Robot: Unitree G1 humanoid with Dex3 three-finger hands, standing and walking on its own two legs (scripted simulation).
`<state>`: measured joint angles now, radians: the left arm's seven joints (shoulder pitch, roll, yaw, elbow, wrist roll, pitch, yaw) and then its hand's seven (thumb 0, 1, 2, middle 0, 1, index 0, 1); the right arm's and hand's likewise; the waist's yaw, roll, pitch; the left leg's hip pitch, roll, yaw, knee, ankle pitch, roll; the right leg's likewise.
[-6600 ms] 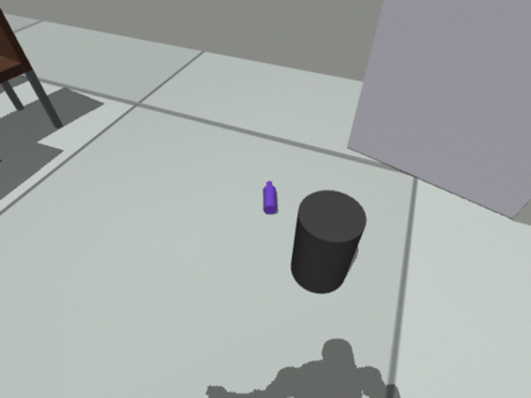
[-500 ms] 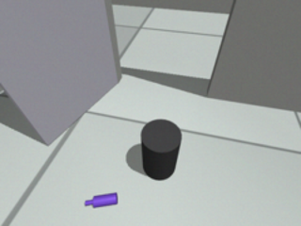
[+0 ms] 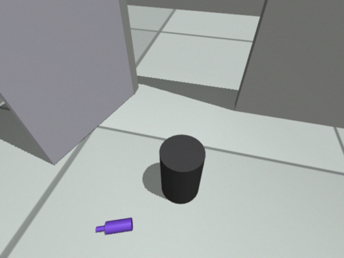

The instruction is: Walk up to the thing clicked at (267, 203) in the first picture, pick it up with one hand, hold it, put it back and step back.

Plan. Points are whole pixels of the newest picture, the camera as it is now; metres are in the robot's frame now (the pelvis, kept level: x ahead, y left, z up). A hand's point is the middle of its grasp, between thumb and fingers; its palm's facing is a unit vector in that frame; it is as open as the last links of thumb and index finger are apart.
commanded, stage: stand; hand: left
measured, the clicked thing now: (114, 226) +0.45 +0.32 -0.75
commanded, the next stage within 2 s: none
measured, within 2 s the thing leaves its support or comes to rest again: neither
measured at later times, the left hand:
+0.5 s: hand out of the picture +0.07 +0.25 -0.15, palm faces -0.01 -0.94 -0.34, open 7.4 cm
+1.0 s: hand out of the picture +0.09 +0.25 -0.15, palm faces -0.02 -0.94 -0.35, open 7.4 cm
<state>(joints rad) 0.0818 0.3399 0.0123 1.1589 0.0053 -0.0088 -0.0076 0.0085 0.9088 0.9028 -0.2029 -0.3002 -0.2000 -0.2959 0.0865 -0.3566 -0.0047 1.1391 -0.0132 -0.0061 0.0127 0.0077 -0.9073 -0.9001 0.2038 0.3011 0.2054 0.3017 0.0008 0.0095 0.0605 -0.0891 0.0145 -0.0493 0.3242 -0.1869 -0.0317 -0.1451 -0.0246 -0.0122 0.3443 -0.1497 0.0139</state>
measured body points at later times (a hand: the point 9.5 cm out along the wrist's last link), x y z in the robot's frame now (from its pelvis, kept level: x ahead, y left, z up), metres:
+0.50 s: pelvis +0.00 -0.01 +0.00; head +0.00 -0.01 +0.45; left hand +0.07 +0.30 -0.13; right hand +0.06 -0.31 -0.14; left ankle +0.00 +0.14 -0.75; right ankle +0.03 -0.13 -0.75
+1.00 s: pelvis +0.01 -0.01 +0.00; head +0.02 -0.01 +0.45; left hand +0.09 +0.30 -0.13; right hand +0.08 -0.31 -0.14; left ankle +0.00 +0.14 -0.75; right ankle +0.03 -0.13 -0.75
